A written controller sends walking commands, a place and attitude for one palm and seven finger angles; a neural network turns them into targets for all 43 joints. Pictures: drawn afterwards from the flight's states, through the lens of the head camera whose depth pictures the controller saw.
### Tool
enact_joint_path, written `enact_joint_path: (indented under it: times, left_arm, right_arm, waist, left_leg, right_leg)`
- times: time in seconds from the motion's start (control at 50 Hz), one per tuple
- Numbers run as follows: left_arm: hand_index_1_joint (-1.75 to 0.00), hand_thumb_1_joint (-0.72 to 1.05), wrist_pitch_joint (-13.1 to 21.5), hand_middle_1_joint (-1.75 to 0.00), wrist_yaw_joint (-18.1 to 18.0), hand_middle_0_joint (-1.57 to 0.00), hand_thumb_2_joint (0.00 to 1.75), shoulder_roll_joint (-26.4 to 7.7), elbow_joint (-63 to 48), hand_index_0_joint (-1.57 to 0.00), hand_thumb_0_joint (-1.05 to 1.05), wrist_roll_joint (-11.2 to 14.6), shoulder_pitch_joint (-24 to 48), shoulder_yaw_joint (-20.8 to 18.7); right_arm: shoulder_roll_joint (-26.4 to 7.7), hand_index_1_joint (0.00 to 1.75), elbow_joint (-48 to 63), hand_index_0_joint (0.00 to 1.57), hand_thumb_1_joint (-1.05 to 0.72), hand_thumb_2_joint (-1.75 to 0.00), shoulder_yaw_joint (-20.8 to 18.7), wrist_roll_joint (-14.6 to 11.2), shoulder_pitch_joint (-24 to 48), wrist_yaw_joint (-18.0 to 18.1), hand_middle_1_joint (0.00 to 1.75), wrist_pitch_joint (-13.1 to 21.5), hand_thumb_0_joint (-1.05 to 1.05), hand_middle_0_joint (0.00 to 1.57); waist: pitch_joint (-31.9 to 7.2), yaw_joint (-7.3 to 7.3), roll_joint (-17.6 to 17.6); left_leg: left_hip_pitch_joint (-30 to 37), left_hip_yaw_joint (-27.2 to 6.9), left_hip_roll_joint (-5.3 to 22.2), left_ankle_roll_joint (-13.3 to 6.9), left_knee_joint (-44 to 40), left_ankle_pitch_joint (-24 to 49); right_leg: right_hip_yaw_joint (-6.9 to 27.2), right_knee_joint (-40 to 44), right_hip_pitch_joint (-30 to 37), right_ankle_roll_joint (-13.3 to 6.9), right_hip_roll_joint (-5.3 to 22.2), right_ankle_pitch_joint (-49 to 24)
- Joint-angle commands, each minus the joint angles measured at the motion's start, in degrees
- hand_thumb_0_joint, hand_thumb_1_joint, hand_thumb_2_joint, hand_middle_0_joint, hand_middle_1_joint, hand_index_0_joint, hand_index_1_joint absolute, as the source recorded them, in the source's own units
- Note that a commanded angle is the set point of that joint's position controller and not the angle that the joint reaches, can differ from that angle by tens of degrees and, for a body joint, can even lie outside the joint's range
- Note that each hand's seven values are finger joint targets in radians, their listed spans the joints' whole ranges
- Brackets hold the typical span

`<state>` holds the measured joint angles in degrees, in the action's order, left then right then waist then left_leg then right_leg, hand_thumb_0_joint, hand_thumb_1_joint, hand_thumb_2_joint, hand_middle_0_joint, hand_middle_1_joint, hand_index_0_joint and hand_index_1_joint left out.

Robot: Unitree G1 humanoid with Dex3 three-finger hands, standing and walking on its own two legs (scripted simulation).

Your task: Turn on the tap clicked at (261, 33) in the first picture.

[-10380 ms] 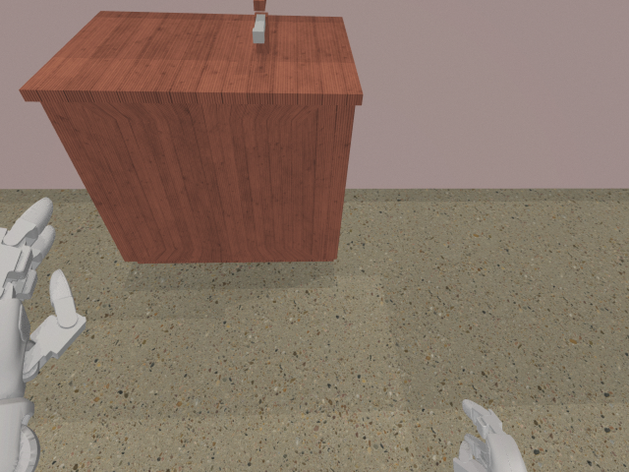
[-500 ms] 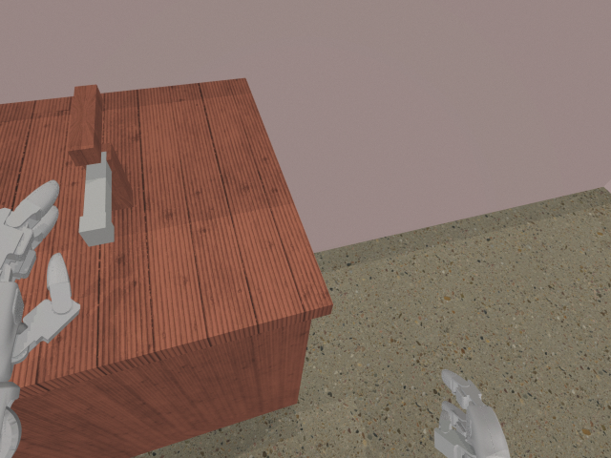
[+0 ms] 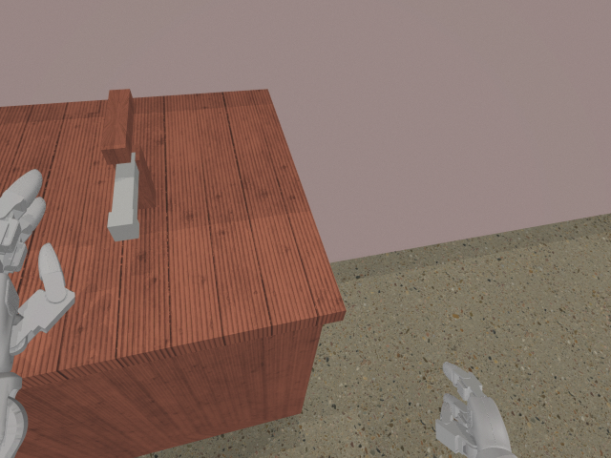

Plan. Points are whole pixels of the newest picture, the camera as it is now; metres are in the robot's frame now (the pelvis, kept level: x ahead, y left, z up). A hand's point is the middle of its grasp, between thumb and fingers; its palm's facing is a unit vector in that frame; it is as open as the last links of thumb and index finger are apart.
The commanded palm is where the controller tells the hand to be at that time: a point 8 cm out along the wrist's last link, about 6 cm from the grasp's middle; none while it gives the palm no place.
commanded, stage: look again from close up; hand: left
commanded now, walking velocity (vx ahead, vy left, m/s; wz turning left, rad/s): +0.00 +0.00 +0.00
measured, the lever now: (124, 225) +0.34 +0.27 +0.11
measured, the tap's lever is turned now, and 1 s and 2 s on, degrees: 0 0 0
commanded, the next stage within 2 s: shuffle to correct the standing spot in 0.12 s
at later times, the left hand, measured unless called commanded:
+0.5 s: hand (86, 305) +0.21 +0.23 +0.16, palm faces +0.39 -0.85 -0.37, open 7.4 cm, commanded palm +0.15 +0.26 +0.17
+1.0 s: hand (115, 298) +0.22 +0.21 +0.15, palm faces +0.38 -0.84 -0.38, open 7.4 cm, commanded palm +0.16 +0.25 +0.17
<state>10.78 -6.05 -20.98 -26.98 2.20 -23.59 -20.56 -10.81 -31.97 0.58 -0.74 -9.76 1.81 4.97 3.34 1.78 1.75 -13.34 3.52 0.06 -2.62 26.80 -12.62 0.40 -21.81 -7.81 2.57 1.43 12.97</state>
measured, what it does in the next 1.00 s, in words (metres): stands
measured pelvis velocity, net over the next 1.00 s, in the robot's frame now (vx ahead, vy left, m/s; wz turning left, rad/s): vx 0.01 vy -0.03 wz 0.01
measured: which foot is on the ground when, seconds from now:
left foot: down 0.00-1.00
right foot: down 0.00-1.00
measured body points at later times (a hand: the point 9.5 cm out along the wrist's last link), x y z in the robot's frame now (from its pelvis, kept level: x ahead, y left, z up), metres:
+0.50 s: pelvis -0.01 -0.02 +0.00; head +0.01 +0.00 +0.45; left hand +0.19 +0.28 +0.18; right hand +0.16 -0.24 -0.08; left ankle +0.02 +0.08 -0.74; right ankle -0.01 -0.15 -0.74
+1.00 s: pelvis +0.01 -0.03 +0.00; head +0.03 -0.02 +0.45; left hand +0.20 +0.26 +0.17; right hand +0.19 -0.27 -0.08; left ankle +0.02 +0.08 -0.74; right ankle -0.01 -0.15 -0.74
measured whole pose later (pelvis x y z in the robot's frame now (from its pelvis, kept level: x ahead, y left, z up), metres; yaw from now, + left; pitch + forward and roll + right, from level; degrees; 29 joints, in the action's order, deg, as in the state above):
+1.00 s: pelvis +0.01 -0.03 +0.00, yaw +0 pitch -1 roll -1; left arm 8.3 -6.7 -20.5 -27.2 3.1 -25.6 -19.8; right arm -11.9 -33.0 -0.9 -1.4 -10.5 2.3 3.0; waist 3.7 0.7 0.2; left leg -12.8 2.1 2.3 0.1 27.0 -13.0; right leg -0.9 -23.3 -7.6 -0.1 -0.9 14.5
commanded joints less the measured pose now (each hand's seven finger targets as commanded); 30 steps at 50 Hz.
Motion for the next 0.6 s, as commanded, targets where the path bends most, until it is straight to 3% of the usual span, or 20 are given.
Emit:
enact_joint_path:
  times: [0.0, 0.02, 0.1, 0.12, 0.16, 0.2, 0.22, 0.28, 0.3, 0.34, 0.4, 0.44, 0.48, 0.5, 0.52, 0.58]
  left_arm:
    - [-0.3, 0.9, 3.4, -0.3, -1.2, -0.2, 0.9, -9.1, -12.0, -0.2, 0.0, 0.0, 4.9, -5.4]
    - [-0.3, 0.9, 3.4, -0.3, -1.0, -0.2, 0.9, -7.9, -11.0, -0.2, 0.0, 0.0, 4.9, -4.3]
    - [-0.3, 0.9, 3.6, -0.3, -1.2, -0.2, 0.9, -9.6, -11.4, -0.2, 0.0, -0.2, 4.7, -6.0]
    - [-0.3, 0.9, 3.6, -0.3, -1.1, -0.2, 0.9, -8.1, -11.0, -0.2, 0.0, -0.2, 4.7, -4.6]
    - [-0.3, 0.9, 3.7, -0.3, -1.1, -0.2, 0.9, -8.6, -10.4, -0.2, 0.0, -0.1, 4.1, -5.1]
    - [-0.3, 0.9, 3.7, -0.3, -1.2, -0.2, 0.9, -9.4, -10.7, -0.2, 0.0, -0.2, 4.2, -6.0]
    - [-0.3, 0.9, 3.6, -0.3, -1.0, -0.2, 0.9, -8.5, -10.3, -0.2, 0.0, 0.0, 4.1, -5.3]
    - [-0.3, 0.9, 3.6, -0.3, -0.8, -0.2, 0.9, -8.9, -11.0, -0.2, 0.0, 0.2, 5.3, -5.6]
    - [-0.3, 0.9, 3.4, -0.3, -0.9, -0.2, 0.9, -9.7, -11.8, -0.2, 0.0, 0.1, 5.9, -6.2]
    - [-0.3, 0.9, 3.2, -0.3, -0.7, -0.2, 0.9, -8.5, -11.7, -0.2, 0.0, 0.3, 5.7, -5.4]
    - [-0.3, 0.9, 2.7, -0.3, -0.7, -0.2, 0.9, -9.5, -12.5, -0.2, 0.0, 0.4, 4.5, -6.6]
    - [-0.3, 0.9, 2.5, -0.3, -0.4, -0.2, 0.9, -8.2, -13.4, -0.2, 0.0, 0.6, 4.7, -5.2]
    - [-0.3, 0.9, 2.3, -0.3, -0.4, -0.2, 0.9, -8.3, -13.2, -0.2, 0.0, 0.7, 4.4, -5.4]
    - [-0.3, 0.9, 2.0, -0.3, -0.7, -0.2, 0.9, -9.7, -13.0, -0.2, 0.0, 0.6, 3.4, -6.9]
    - [-0.3, 0.9, 2.0, -0.3, -0.6, -0.2, 0.9, -8.0, -13.0, -0.2, 0.0, 0.7, 2.7, -5.4]
    - [-0.3, 0.9, 2.0, -0.3, -0.9, -0.2, 0.9, -8.6, -12.8, -0.2, 0.0, 0.9, 1.1, -6.0]
  right_arm:
    - [-7.8, 0.3, 8.4, 0.2, -0.9, -0.9, -2.9, -0.1, 4.6, 1.0, 0.3, 3.1, 0.0, 0.2]
    - [-8.0, 0.3, 8.3, 0.2, -0.9, -0.9, -3.1, 0.0, 4.0, 1.0, 0.3, 3.0, 0.0, 0.2]
    - [-7.8, 0.3, 8.2, 0.2, -0.9, -0.9, -3.1, -0.2, 4.5, 1.1, 0.3, 3.1, 0.0, 0.2]
    - [-8.0, 0.3, 8.1, 0.2, -0.9, -0.9, -3.0, 0.0, 4.1, 1.1, 0.3, 3.1, 0.0, 0.2]
    - [-7.9, 0.3, 8.3, 0.2, -0.9, -0.9, -3.1, -0.1, 4.1, 1.0, 0.3, 3.2, 0.0, 0.2]
    - [-7.8, 0.3, 7.9, 0.2, -0.9, -0.9, -3.1, -0.1, 4.5, 1.1, 0.3, 3.3, 0.0, 0.2]
    - [-7.7, 0.3, 7.8, 0.2, -0.9, -0.9, -3.1, -0.1, 4.0, 1.0, 0.3, 3.2, 0.0, 0.2]
    - [-7.8, 0.3, 8.2, 0.2, -0.9, -0.9, -3.4, -0.3, 3.8, 0.8, 0.3, 3.2, 0.0, 0.2]
    - [-7.7, 0.3, 8.0, 0.2, -0.9, -0.9, -3.3, -0.4, 4.3, 0.9, 0.3, 3.1, 0.0, 0.2]
    - [-7.6, 0.3, 8.5, 0.2, -0.9, -0.9, -3.5, -0.5, 3.9, 0.5, 0.3, 3.0, 0.0, 0.2]
    - [-7.3, 0.3, 8.6, 0.2, -0.9, -0.9, -3.6, -0.6, 3.9, 0.2, 0.3, 2.9, 0.0, 0.2]
    - [-7.4, 0.3, 9.0, 0.2, -0.9, -0.9, -3.9, -0.5, 3.3, -0.2, 0.3, 2.9, 0.0, 0.2]
    - [-7.4, 0.3, 9.1, 0.2, -0.9, -0.9, -4.0, -0.6, 3.1, -0.5, 0.3, 2.8, 0.0, 0.2]
    - [-7.2, 0.3, 8.8, 0.2, -0.9, -0.9, -3.8, -0.6, 3.5, -0.3, 0.3, 2.7, 0.0, 0.2]
    - [-7.3, 0.3, 8.7, 0.2, -0.9, -0.9, -3.8, -0.4, 3.0, -0.3, 0.3, 2.6, 0.0, 0.2]
    - [-7.1, 0.3, 8.5, 0.2, -0.9, -0.9, -3.8, -0.4, 3.2, -0.1, 0.3, 2.6, 0.0, 0.2]
  waist:
    - [-8.6, -0.37, -5.9]
    - [-7.8, -0.56, -5.5]
    - [-7.9, -0.3, -5.6]
    - [-7.3, -0.5, -5.8]
    - [-7.1, -0.33, -4.3]
    - [-6.9, -0.35, -5.0]
    - [-6.7, -0.51, -3.6]
    - [-6.8, -0.52, -5.1]
    - [-6.8, -0.56, -7.1]
    - [-6.9, -0.51, -8.5]
    - [-8.3, -0.44, -8.2]
    - [-8.0, -0.61, -8.6]
    - [-7.7, -0.66, -8.7]
    - [-8.3, -0.44, -7.8]
    - [-8.8, -0.63, -7.3]
    - [-9.3, -0.65, -4.2]
  left_leg:
    - [3.7, -4.5, 3.9, 1.4, -6.7, 4.3]
    - [3.2, -4.4, 3.7, 1.3, -7.0, 3.2]
    - [3.0, -4.8, 3.7, 1.1, -7.5, 0.0]
    - [1.9, -4.9, 3.5, 1.1, -7.8, -0.4]
    - [1.6, -5.1, 3.4, 1.0, -7.8, -1.4]
    - [1.6, -4.8, 3.4, 1.0, -7.6, -2.7]
    - [1.6, -5.2, 3.4, 1.1, -8.0, -2.5]
    - [2.3, -6.1, 4.7, 1.3, -9.2, -1.7]
    - [2.8, -6.3, 5.1, 1.4, -9.7, -1.7]
    - [1.3, -7.8, 6.6, 1.0, -11.0, -3.7]
    - [2.8, -7.3, 7.3, 0.9, -9.3, -0.7]
    - [2.2, -7.3, 7.7, 0.8, -8.5, 0.8]
    - [1.7, -7.0, 7.9, 0.8, -8.0, -0.5]
    - [2.3, -6.2, 7.5, 0.8, -6.9, 0.2]
    - [2.2, -4.9, 6.3, 0.8, -5.3, 1.0]
    - [2.9, -3.2, 3.9, 1.2, -1.9, 1.9]
  right_leg:
    - [0.2, 2.2, 1.0, -3.0, 0.4, -9.2]
    - [0.1, 2.4, 0.8, -3.0, 0.4, -8.3]
    - [0.3, 2.9, 0.7, -3.0, 0.3, -6.4]
    - [0.1, 2.9, 1.0, -3.0, 0.3, -6.1]
    - [0.4, 3.2, 1.2, -3.0, 0.3, -5.5]
    - [0.8, 4.0, 0.4, -3.1, 0.5, -4.5]
    - [0.4, 3.9, 0.4, -3.0, 0.0, -4.4]
    - [-0.1, 2.4, 0.1, -2.6, -0.9, -4.0]
    - [-0.4, 1.8, -0.3, -2.5, -1.1, -3.9]
    - [-0.9, -0.2, 0.6, -2.3, -1.6, -3.0]
    - [-1.1, -0.5, 0.0, -2.3, -1.4, -4.2]
    - [-1.1, -1.0, -0.1, -2.4, -1.6, -4.6]
    - [-1.1, -1.0, -0.6, -2.4, -1.6, -3.8]
    - [-0.8, 0.2, -0.6, -2.5, -1.2, -4.6]
    - [-0.1, 1.1, -0.1, -2.8, -0.8, -6.2]
    - [3.2, 3.2, -0.4, -3.7, 1.2, -8.8]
